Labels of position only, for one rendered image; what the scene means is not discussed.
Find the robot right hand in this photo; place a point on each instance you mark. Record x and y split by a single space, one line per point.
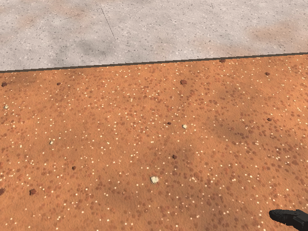
298 219

